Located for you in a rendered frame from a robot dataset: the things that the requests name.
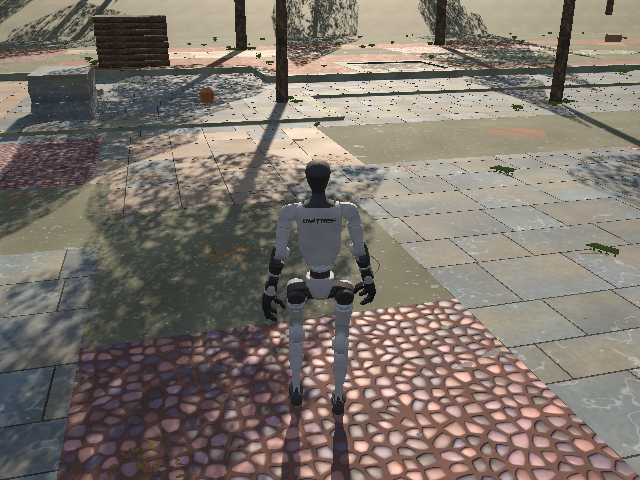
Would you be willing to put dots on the right robot upper arm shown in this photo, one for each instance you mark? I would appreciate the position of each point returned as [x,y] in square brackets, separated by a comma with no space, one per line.
[350,212]

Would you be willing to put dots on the robot right hand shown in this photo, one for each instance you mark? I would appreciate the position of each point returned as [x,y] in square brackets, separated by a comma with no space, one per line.
[368,288]

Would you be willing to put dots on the left robot upper arm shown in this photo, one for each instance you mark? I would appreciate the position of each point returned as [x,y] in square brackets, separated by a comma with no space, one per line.
[286,214]

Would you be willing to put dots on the robot left foot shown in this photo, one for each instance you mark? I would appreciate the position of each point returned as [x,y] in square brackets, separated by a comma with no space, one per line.
[296,397]

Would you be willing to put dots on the robot left hand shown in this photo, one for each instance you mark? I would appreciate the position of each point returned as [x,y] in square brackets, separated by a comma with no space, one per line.
[267,308]

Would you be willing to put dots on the right robot shin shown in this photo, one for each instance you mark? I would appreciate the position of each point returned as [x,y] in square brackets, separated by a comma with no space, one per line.
[340,370]

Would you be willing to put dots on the robot right forearm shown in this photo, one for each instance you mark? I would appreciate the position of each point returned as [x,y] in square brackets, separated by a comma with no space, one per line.
[365,266]

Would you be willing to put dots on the robot left forearm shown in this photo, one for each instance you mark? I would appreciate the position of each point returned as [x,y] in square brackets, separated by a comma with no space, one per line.
[274,273]

